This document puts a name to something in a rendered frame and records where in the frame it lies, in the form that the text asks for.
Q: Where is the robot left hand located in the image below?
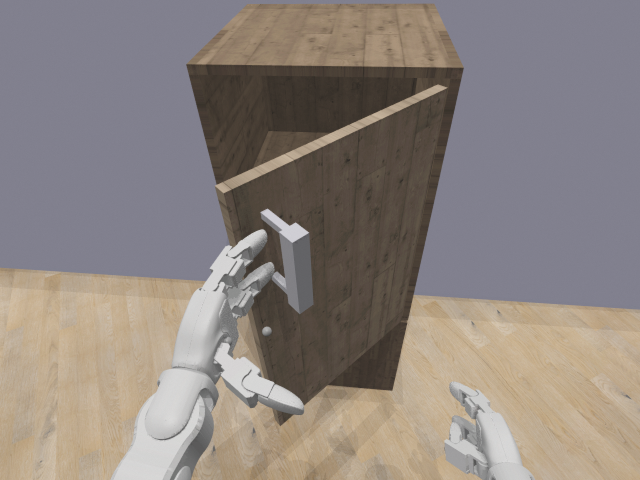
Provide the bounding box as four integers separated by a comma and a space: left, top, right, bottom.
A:
171, 229, 304, 415

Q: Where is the cupboard door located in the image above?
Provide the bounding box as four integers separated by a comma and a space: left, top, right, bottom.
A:
215, 85, 448, 426

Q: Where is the robot right hand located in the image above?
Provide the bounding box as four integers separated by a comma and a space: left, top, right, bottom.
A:
444, 381, 523, 480

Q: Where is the handle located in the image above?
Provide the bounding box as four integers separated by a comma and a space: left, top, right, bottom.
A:
260, 209, 314, 314

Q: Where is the left robot forearm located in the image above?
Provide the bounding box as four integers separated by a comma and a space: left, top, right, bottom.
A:
110, 368, 219, 480

